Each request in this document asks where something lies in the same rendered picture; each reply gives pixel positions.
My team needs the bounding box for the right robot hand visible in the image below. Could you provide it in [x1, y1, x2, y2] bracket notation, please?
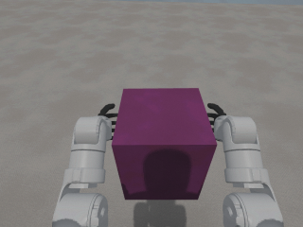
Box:
[207, 103, 226, 142]

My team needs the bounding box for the robot right forearm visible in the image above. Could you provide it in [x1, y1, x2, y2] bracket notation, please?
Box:
[214, 115, 284, 227]

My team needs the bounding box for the left robot upper arm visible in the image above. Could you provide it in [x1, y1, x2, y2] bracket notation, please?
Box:
[53, 193, 109, 227]

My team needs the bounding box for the carton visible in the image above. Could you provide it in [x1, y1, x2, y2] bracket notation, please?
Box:
[111, 88, 218, 201]

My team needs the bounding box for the robot left forearm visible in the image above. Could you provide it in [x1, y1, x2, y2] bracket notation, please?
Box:
[52, 115, 112, 227]

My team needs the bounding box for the left robot hand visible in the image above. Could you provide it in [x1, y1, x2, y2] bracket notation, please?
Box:
[98, 103, 118, 140]

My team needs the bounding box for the right robot upper arm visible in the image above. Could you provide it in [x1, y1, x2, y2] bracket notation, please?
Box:
[223, 192, 283, 227]

